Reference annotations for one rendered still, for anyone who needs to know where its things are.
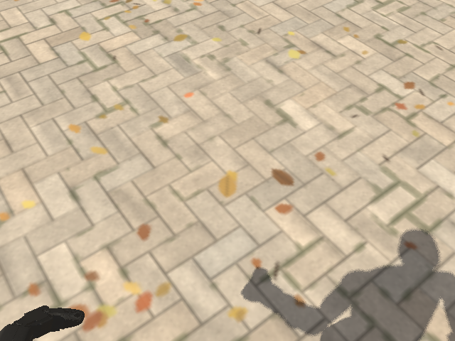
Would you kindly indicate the robot left hand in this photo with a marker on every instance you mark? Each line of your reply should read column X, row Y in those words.
column 41, row 321

